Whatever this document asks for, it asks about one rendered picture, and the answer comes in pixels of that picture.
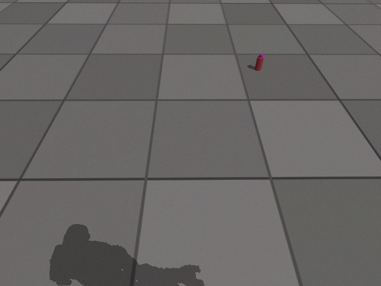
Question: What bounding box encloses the bottle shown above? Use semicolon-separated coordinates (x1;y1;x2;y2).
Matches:
255;54;264;71

